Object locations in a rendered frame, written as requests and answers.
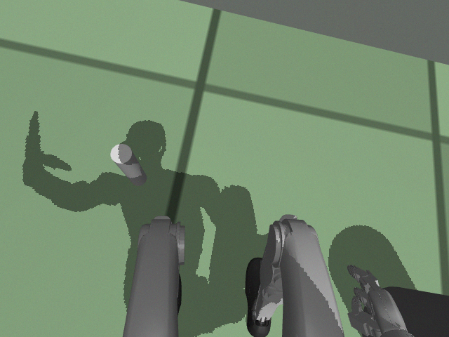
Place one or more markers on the right robot foot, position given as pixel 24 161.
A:
pixel 255 328

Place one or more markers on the right robot hand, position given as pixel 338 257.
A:
pixel 384 313

